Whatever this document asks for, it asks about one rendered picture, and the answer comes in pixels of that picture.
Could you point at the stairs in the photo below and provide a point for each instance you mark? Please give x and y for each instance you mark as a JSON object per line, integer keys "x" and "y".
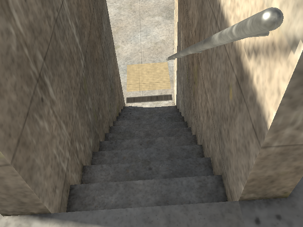
{"x": 148, "y": 158}

